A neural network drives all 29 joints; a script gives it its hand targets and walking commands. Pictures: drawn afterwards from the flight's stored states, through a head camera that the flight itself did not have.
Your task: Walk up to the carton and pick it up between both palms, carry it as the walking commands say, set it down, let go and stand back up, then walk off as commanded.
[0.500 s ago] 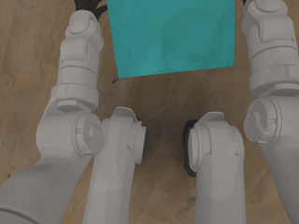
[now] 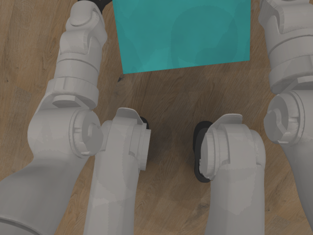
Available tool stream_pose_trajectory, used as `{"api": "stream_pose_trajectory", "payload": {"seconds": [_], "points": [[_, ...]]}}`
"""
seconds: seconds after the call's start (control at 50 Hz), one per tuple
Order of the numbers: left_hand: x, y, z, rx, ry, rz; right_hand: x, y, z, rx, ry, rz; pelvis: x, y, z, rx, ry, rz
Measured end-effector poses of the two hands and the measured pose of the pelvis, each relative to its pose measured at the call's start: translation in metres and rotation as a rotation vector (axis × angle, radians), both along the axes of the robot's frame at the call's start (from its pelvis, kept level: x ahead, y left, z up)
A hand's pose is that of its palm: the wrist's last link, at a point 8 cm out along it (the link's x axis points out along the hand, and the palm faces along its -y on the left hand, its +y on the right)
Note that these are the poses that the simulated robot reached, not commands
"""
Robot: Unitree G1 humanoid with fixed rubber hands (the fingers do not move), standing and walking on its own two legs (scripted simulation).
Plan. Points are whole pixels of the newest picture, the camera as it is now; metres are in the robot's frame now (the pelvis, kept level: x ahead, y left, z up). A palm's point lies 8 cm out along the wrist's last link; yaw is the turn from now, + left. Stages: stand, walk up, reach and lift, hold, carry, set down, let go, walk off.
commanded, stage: set down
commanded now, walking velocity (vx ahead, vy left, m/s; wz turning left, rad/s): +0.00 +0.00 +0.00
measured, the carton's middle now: (177, 0) +0.55 -0.01 -0.25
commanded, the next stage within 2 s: let go in 1.98 s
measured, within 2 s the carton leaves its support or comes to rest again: neither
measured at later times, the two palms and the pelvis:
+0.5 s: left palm (84, 4) +0.52 +0.17 -0.17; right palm out of the picture +0.55 -0.21 -0.17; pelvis -0.01 +0.00 +0.00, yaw +0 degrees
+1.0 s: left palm out of the picture +0.54 +0.17 -0.04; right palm out of the picture +0.56 -0.22 -0.05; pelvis +0.00 +0.00 +0.07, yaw -1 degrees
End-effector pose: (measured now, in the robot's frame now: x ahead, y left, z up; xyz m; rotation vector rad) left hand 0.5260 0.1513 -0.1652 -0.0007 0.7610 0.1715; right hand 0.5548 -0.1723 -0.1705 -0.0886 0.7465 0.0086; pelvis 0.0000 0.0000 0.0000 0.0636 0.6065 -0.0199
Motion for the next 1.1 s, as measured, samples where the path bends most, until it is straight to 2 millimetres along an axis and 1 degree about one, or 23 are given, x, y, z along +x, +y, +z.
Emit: {"api": "stream_pose_trajectory", "payload": {"seconds": [0.16, 0.26, 0.36, 0.44, 0.56, 0.62, 0.7, 0.82, 0.94, 1.1], "points": [[0.000, 0.000, -0.001, 0.025, -0.025, -0.016, -0.003, -0.002, -0.004, 0.006, -0.021, -0.012, -0.005, 0.001, 0.002, -0.002, -0.019, -0.001], [-0.001, 0.001, -0.004, 0.027, -0.015, -0.014, -0.008, -0.015, -0.007, -0.023, -0.013, -0.049, -0.006, 0.002, 0.003, -0.002, -0.016, -0.003], [-0.001, 0.006, -0.004, 0.030, -0.011, -0.008, -0.006, -0.030, -0.002, -0.038, -0.015, -0.079, -0.007, 0.003, 0.002, -0.003, -0.003, -0.006], [-0.001, 0.011, -0.003, 0.032, -0.010, -0.008, -0.004, -0.037, 0.003, -0.037, -0.015, -0.091, -0.007, 0.003, 0.001, -0.002, 0.007, -0.006], [-0.001, 0.016, -0.003, 0.034, -0.019, -0.005, -0.001, -0.040, 0.003, -0.029, -0.020, -0.091, -0.007, 0.003, 0.001, 0.000, 0.013, -0.006], [0.002, 0.015, 0.002, 0.034, -0.043, -0.001, 0.002, -0.038, 0.007, -0.024, -0.044, -0.086, -0.007, 0.003, 0.002, -0.001, 0.019, -0.006], [0.008, 0.013, 0.020, 0.036, -0.082, 0.007, 0.008, -0.036, 0.023, -0.020, -0.083, -0.081, -0.006, 0.003, 0.006, -0.003, 0.034, -0.005], [0.014, 0.013, 0.062, 0.041, -0.115, 0.023, 0.011, -0.037, 0.062, -0.021, -0.109, -0.075, -0.002, 0.003, 0.023, -0.002, 0.071, -0.004], [0.011, 0.017, 0.103, 0.043, -0.123, 0.035, 0.010, -0.043, 0.104, -0.025, -0.114, -0.072, 0.001, 0.002, 0.051, 0.000, 0.123, -0.008], [0.008, 0.020, 0.152, 0.042, -0.127, 0.039, 0.010, -0.049, 0.157, -0.023, -0.118, -0.074, 0.003, 0.000, 0.091, 0.000, 0.182, -0.012]]}}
